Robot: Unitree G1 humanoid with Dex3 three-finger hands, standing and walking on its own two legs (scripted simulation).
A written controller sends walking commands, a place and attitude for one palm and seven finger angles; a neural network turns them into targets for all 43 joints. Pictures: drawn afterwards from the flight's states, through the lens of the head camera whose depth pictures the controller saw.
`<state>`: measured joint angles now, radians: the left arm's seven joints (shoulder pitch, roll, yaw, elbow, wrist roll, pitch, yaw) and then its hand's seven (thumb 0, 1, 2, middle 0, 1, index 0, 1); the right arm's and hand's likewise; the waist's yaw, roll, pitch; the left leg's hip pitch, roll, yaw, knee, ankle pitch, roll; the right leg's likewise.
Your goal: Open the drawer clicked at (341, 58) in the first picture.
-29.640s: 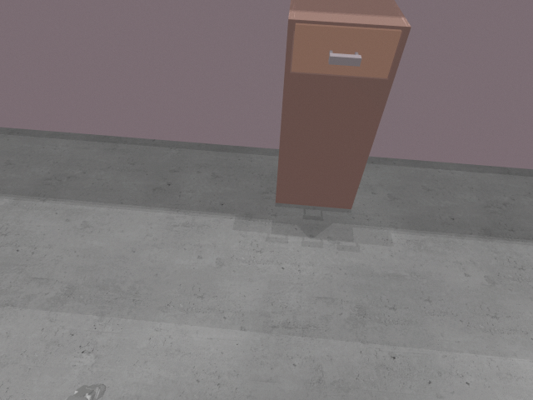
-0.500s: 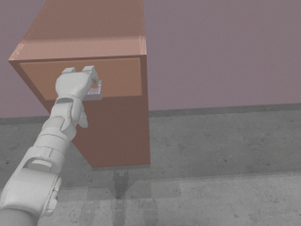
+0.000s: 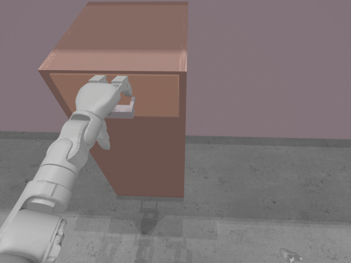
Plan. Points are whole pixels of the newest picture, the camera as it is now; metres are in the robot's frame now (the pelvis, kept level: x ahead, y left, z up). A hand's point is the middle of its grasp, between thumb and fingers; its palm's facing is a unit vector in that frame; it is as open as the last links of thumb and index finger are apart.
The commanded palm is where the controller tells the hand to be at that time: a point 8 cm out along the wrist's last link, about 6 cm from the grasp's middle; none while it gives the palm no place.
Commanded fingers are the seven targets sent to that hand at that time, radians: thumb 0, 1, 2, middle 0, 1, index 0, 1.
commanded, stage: re-aim the fingers above the handle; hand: left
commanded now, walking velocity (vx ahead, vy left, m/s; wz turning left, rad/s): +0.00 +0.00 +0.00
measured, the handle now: (116, 105) +0.52 +0.20 +0.04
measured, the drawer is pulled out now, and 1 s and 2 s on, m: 0.00 0.00 0.00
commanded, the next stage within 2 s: lower the fingers behind the handle in 1.92 s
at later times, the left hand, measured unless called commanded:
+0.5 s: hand (109, 100) +0.46 +0.18 +0.12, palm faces +0.15 -0.06 -0.99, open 13.8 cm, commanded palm +0.44 +0.22 +0.16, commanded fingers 0.00 -0.50 0.30 -0.30 -1.20 -0.30 -1.20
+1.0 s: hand (120, 92) +0.48 +0.16 +0.12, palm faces +0.17 -0.04 -0.98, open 13.8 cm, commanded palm +0.44 +0.22 +0.16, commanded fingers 0.00 -0.50 0.30 -0.30 -1.20 -0.30 -1.20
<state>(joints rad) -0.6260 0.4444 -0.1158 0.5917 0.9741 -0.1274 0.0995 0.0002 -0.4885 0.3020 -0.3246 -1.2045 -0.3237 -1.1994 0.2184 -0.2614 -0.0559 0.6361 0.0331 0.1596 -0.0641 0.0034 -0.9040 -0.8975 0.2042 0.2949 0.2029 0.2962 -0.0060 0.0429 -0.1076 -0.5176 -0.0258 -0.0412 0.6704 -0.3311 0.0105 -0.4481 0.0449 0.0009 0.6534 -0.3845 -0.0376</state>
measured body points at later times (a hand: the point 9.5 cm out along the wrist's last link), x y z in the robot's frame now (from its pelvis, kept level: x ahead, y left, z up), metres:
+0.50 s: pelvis -0.02 +0.01 +0.00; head +0.04 +0.00 +0.44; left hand +0.45 +0.19 +0.17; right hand +0.06 -0.26 -0.13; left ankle +0.00 +0.11 -0.72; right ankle -0.04 -0.10 -0.72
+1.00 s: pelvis -0.01 +0.02 +0.00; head +0.05 -0.01 +0.44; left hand +0.47 +0.16 +0.18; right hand +0.08 -0.24 -0.14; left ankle +0.00 +0.11 -0.72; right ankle -0.04 -0.10 -0.72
